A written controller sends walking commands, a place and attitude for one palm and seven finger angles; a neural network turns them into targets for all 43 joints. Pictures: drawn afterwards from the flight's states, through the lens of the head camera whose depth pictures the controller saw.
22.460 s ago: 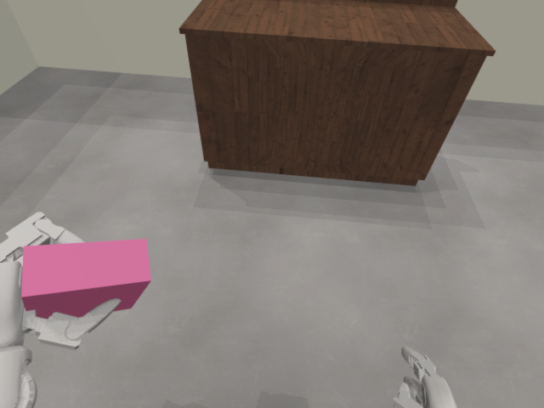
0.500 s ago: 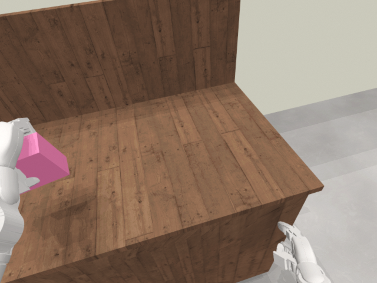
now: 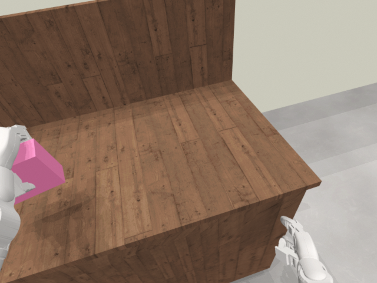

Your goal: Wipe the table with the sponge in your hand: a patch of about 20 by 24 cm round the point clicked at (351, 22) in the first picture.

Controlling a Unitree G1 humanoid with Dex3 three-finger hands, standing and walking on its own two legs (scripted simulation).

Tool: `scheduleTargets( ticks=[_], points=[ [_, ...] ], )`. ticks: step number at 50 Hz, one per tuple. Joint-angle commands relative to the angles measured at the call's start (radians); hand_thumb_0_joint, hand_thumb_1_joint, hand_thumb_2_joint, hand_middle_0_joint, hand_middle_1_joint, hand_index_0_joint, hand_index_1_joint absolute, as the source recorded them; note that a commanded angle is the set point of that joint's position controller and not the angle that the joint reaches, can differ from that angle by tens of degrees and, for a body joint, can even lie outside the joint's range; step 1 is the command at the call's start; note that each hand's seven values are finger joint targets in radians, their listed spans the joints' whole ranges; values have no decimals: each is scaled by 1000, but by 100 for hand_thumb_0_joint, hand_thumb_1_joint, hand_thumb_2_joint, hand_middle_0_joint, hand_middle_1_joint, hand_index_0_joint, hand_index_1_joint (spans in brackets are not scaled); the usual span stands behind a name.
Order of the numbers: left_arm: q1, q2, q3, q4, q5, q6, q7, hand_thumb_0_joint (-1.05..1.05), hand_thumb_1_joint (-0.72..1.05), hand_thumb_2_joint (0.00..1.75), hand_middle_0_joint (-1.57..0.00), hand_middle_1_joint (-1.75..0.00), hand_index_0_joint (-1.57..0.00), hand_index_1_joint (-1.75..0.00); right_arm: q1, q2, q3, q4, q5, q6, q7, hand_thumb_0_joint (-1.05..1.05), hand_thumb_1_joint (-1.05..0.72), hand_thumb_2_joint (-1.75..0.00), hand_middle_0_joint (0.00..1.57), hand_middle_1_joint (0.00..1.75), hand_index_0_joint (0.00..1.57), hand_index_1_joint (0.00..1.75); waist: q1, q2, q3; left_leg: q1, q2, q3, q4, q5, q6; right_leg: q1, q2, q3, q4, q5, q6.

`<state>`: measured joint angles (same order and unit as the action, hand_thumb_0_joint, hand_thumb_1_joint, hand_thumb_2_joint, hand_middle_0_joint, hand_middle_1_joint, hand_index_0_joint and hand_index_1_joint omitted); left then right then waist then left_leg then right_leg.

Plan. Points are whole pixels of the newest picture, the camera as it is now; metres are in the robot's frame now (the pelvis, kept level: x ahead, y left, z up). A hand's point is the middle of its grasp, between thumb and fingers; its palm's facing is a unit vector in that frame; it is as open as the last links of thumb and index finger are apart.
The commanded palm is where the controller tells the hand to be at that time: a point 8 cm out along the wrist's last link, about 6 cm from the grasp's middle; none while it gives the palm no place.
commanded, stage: lower the sponge onto the table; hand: left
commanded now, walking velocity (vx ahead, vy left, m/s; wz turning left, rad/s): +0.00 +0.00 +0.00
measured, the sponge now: (23, 179) +0.24 +0.38 +0.13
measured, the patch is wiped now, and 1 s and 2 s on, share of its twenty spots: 0.00 0.05 0.10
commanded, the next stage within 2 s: wipe forward along the first lane in 1.90 s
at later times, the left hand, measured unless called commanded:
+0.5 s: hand (30, 186) +0.23 +0.36 +0.12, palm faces +0.03 -0.08 -1.00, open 9.1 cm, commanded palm +0.19 +0.34 +0.18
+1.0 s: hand (51, 207) +0.22 +0.33 +0.08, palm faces -0.11 -0.11 -0.99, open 9.1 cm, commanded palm +0.20 +0.34 +0.16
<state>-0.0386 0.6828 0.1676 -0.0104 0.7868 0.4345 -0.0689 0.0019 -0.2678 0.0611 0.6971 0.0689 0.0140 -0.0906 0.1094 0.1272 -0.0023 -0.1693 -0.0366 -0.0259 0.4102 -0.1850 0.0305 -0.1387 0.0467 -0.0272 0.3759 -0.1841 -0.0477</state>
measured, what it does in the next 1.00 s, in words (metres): stands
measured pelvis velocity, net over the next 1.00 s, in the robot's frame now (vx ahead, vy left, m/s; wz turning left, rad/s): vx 0.00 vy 0.01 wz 0.02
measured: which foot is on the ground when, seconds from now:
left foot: down 0.00-1.00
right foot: down 0.00-1.00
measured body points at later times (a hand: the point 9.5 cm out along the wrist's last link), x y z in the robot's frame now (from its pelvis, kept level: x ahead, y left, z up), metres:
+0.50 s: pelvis +0.00 +0.01 +0.00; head -0.01 -0.03 +0.45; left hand +0.22 +0.36 +0.18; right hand +0.25 -0.18 -0.09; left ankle +0.02 +0.10 -0.74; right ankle +0.02 -0.09 -0.74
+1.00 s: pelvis +0.00 +0.01 +0.00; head +0.00 -0.03 +0.45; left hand +0.22 +0.33 +0.13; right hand +0.25 -0.19 -0.08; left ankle +0.02 +0.10 -0.74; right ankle +0.02 -0.09 -0.74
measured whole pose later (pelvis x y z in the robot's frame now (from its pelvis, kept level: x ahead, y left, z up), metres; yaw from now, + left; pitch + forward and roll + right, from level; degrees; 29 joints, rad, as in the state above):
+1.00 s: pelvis +0.00 +0.01 +0.00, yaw +1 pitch -3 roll -1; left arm 0.12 0.56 0.01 -0.06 0.87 0.33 -0.12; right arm 0.04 -0.28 0.05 0.68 0.05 0.00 -0.11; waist 0.12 0.11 0.01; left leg -0.19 -0.06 -0.04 0.43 -0.20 0.05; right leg -0.15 0.03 -0.04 0.39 -0.20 -0.03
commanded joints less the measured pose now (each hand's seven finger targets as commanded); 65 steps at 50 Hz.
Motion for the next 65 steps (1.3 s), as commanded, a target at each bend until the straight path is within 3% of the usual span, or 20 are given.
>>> scheduleTargets(
  ticks=[1,5,7,8,11,16,20,23,27,32,33,37,40,43,47,52,53,57,61,65],
  points=[
    [47,163,10,-159,1,-2,-108,0,10,130,-120,-160,-120,-160,-177,-122,-33,-205,8,-32,12,0,-90,-90,20,30,20,30,2,-178,-155,-11,13,-81,-6,136,18,47,-66,95,-18,177,-3],
    [-152,347,133,-346,71,-165,-100,0,10,130,-120,-160,-120,-160,-163,-108,-19,-231,-19,-56,-18,0,-90,-90,20,30,20,30,14,-108,-237,71,-5,-97,3,133,32,41,-63,92,-21,87,-13],
    [-221,475,255,-524,100,-269,-20,0,10,130,-120,-160,-120,-160,-163,-94,-22,-234,-34,-93,-41,0,-90,-90,20,30,20,30,42,46,-274,143,-4,-117,-5,144,32,36,-42,151,-31,37,-44],
    [-214,418,234,-531,112,-301,21,0,10,130,-120,-160,-120,-160,-123,-77,-24,-237,-52,-101,-55,0,-90,-90,20,30,20,30,55,105,-286,152,-7,-112,-5,178,27,50,-47,104,-27,35,-56],
    [-216,352,241,-375,119,-312,127,0,10,130,-120,-160,-120,-160,-85,-92,-55,-167,-48,-99,-53,0,-90,-90,20,30,20,30,34,169,-146,128,9,-139,-27,154,-13,-24,-36,151,-73,13,-71],
    [-206,210,115,-148,46,-132,139,0,10,130,-120,-160,-120,-160,-157,-116,-61,-139,-17,-64,-26,0,-90,-90,20,30,20,30,25,-33,-104,39,6,-110,-61,85,-22,-3,-48,133,-88,-8,-46],
    [-91,94,-38,-161,30,-30,20,0,10,130,-120,-160,-120,-160,-202,-117,-45,-172,-2,-57,-11,0,-90,-90,20,30,20,30,14,-78,-155,20,8,-107,-75,89,-11,31,-53,85,-51,49,-27],
    [-43,46,-101,-227,44,-42,-45,0,10,130,-120,-160,-120,-160,-202,-104,-34,-202,-3,-68,-2,0,-90,-90,20,30,20,30,2,-88,-192,37,18,-110,-53,86,5,29,-46,67,-33,63,-28],
    [-136,281,89,-378,119,-151,-25,0,10,130,-120,-160,-120,-160,-188,-108,-30,-200,-24,-78,-8,0,-90,-90,20,30,20,30,21,-66,-227,59,20,-134,-58,84,16,50,-29,114,-16,31,-38],
    [-118,350,244,-439,150,-244,136,0,10,130,-120,-160,-120,-160,-143,-92,-43,-186,-48,-87,-22,0,-90,-90,20,30,20,30,74,92,-189,89,16,-152,-62,168,-10,53,-14,160,-34,39,-75],
    [-120,251,173,-409,143,-227,159,0,10,130,-120,-160,-120,-160,-130,-78,-46,-183,-49,-80,-18,0,-90,-90,20,30,20,30,63,119,-182,89,11,-140,-55,196,-20,51,-18,135,-38,54,-76],
    [-87,184,129,-253,73,-114,173,0,10,130,-120,-160,-120,-160,-187,-103,-54,-154,-21,-60,3,0,-90,-90,20,30,20,30,49,48,-106,63,5,-115,-63,136,-25,12,-25,154,-77,18,-67],
    [-31,100,11,-167,52,-26,91,0,10,130,-120,-160,-120,-160,-188,-119,-51,-159,-12,-42,4,0,-90,-90,20,30,20,30,19,-69,-116,20,5,-100,-67,107,-13,19,-41,102,-69,36,-34],
    [-14,35,-93,-199,50,-18,3,0,10,130,-120,-160,-120,-160,-195,-113,-42,-189,-3,-52,-2,0,-90,-90,20,30,20,30,-5,-89,-146,25,10,-99,-53,80,8,19,-41,75,-51,42,-28],
    [-141,135,-44,-337,101,-147,-17,0,10,130,-120,-160,-120,-160,-177,-98,-34,-197,-13,-86,-15,0,-90,-90,20,30,20,30,-21,-77,-207,88,18,-121,-40,67,27,-3,-22,101,-40,16,-30],
    [-180,331,189,-307,172,-283,109,0,10,130,-120,-160,-120,-160,-120,-104,-48,-158,-44,-103,-45,0,-90,-90,20,30,20,30,36,20,-190,108,5,-133,-39,127,12,7,-13,146,-55,20,-66],
    [-148,230,129,-259,162,-274,126,0,10,130,-120,-160,-120,-160,-101,-89,-50,-167,-49,-98,-43,0,-90,-90,20,30,20,30,37,15,-178,85,-3,-115,-31,162,8,28,-23,111,-55,50,-68],
    [-64,201,142,-173,97,-184,157,0,10,130,-120,-160,-120,-160,-147,-111,-60,-146,-27,-69,-10,0,-90,-90,20,30,20,30,49,26,-128,60,-3,-103,-38,176,-15,19,-28,151,-66,79,-66],
    [33,99,23,-141,82,-93,89,0,10,130,-120,-160,-120,-160,-150,-121,-58,-163,-23,-46,9,0,-90,-90,20,30,20,30,21,-70,-167,26,-2,-89,-30,189,-2,43,-43,98,-43,140,-31],
    [43,86,-24,-211,85,-123,33,0,10,130,-120,-160,-120,-160,-134,-114,-52,-184,-22,-57,8,0,-90,-90,20,30,20,30,-5,-95,-198,42,-1,-91,-7,169,18,30,-43,92,-32,147,-23]
  ],
)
